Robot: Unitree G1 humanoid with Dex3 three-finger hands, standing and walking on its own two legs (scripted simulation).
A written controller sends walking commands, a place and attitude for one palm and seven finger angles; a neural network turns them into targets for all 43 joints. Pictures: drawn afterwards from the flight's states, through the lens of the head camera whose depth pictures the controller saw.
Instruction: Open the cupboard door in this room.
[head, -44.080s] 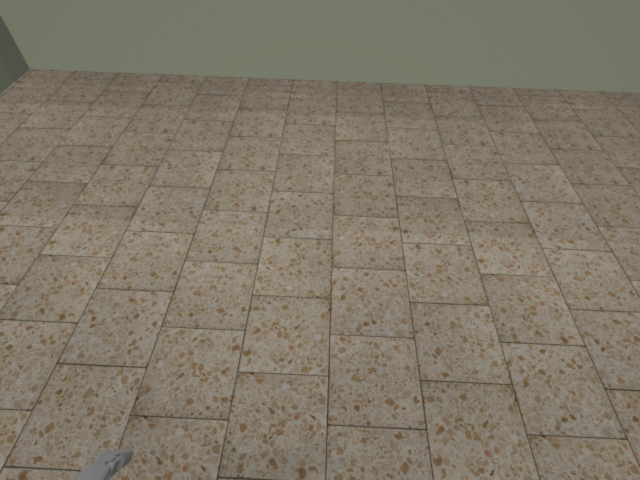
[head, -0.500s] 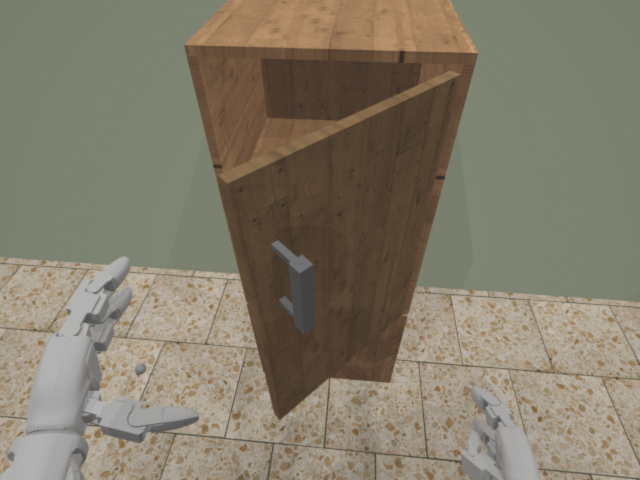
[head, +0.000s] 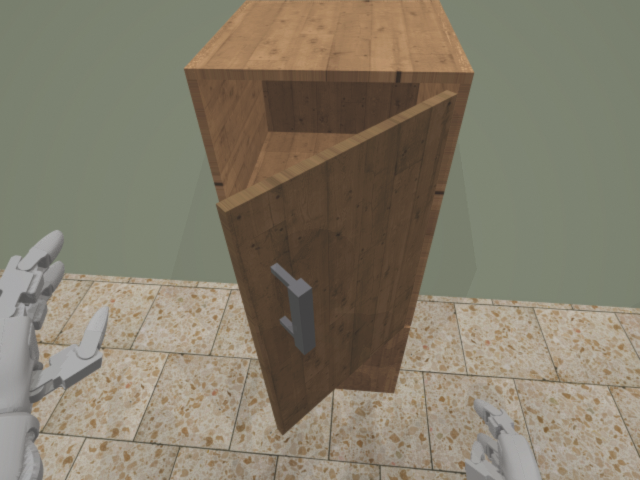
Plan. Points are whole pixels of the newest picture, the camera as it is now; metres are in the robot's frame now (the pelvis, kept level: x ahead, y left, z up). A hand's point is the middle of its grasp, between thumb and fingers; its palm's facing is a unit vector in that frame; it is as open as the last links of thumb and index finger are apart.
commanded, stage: draw the hand back to the body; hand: left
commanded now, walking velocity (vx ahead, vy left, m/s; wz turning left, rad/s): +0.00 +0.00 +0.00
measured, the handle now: (292, 309) +0.30 +0.08 +0.07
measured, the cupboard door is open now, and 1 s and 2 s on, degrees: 47 47 47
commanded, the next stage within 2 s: step back with the hand held close in 0.40 s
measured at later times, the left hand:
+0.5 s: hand (90, 344) +0.19 +0.25 +0.16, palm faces +0.46 -0.80 -0.39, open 7.4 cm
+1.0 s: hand (34, 391) +0.14 +0.27 +0.15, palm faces +0.35 -0.79 -0.51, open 7.4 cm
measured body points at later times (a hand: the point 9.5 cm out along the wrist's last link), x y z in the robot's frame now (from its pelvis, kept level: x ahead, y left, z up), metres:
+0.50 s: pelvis +0.00 -0.01 +0.00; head -0.02 -0.04 +0.45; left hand +0.16 +0.29 +0.18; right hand +0.18 -0.23 -0.09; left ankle +0.00 +0.12 -0.74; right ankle -0.03 -0.12 -0.74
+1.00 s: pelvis -0.07 +0.02 -0.01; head -0.04 +0.03 +0.44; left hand +0.11 +0.31 +0.18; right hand +0.11 -0.23 -0.08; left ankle +0.00 +0.12 -0.74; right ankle -0.03 -0.12 -0.74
